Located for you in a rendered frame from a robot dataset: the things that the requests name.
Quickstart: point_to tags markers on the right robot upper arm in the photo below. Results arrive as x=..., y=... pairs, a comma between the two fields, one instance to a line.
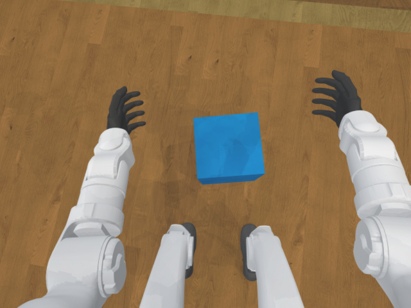
x=382, y=248

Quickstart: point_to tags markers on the carton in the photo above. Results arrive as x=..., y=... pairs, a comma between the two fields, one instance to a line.
x=228, y=148

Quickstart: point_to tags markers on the robot left foot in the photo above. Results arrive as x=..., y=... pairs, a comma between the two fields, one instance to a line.
x=191, y=229

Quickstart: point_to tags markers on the robot left forearm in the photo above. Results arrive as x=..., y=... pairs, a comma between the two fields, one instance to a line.
x=100, y=204

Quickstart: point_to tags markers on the left robot hand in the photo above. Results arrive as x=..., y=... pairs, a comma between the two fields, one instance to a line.
x=117, y=117

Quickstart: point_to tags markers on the robot foot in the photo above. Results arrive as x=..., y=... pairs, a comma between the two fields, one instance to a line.
x=191, y=229
x=245, y=232

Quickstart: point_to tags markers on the left robot upper arm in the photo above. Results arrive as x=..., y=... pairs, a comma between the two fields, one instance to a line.
x=83, y=273

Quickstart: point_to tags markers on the robot right foot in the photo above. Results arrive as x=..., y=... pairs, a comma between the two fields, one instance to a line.
x=245, y=232

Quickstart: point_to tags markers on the robot right forearm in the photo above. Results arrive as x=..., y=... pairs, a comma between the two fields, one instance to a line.
x=380, y=182

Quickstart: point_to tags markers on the right robot hand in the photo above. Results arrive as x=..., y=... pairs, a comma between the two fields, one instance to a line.
x=345, y=95

